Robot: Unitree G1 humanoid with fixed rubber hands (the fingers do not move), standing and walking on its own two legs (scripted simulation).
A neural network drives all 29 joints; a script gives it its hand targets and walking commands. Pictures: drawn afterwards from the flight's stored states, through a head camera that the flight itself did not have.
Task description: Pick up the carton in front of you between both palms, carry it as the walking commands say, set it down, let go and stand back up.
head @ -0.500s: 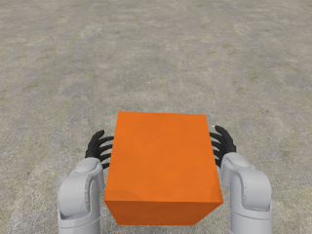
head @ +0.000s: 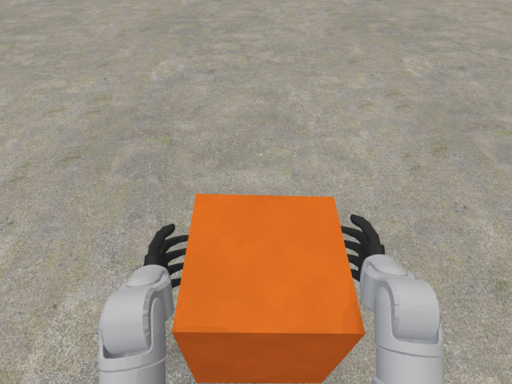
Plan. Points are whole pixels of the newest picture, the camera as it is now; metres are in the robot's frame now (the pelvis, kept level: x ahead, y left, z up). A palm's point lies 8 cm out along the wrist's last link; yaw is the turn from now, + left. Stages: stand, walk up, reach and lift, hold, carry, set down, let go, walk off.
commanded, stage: carry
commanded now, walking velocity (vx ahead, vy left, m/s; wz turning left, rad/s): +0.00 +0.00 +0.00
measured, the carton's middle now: (262, 293) +0.27 +0.00 +0.01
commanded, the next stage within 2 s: none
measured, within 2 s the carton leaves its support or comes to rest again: neither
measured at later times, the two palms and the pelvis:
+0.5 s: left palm (148, 317) +0.22 +0.16 +0.06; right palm (366, 308) +0.22 -0.14 +0.06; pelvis -0.04 +0.01 +0.00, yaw +0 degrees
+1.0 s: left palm (151, 318) +0.22 +0.16 +0.04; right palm (360, 311) +0.23 -0.13 +0.04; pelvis -0.07 +0.02 +0.00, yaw +0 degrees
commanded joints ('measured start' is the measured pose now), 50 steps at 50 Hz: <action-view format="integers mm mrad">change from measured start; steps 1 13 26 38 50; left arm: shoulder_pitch -465 -469 -447 -573 -514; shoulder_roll -906 -913 -818 -867 -900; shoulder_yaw -713 -719 -592 -412 -488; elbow -69 36 198 466 405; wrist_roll -414 -362 -233 -99 -139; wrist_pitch -4 -93 -287 -546 -514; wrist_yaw -257 -272 -269 -288 -294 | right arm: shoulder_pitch -378 -402 -367 -490 -435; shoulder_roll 893 904 828 871 907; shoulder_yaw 702 718 592 416 504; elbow -22 73 254 521 456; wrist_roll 399 360 216 78 127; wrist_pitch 15 -75 -273 -528 -493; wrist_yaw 260 275 265 282 288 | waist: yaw -9 -10 -7 -9 -10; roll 49 9 0 -11 -13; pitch -246 -187 -148 -166 -227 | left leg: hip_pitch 20 -76 -140 -167 -125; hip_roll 123 104 93 83 81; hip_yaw -42 -53 -74 -84 -84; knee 18 -10 -66 -66 -14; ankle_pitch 867 548 306 234 342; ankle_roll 6 32 50 63 63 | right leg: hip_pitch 198 209 195 201 213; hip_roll -81 -110 -113 -112 -123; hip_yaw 69 94 114 118 114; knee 50 26 -36 -52 -28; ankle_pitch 490 391 243 208 316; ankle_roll -8 -6 1 0 -5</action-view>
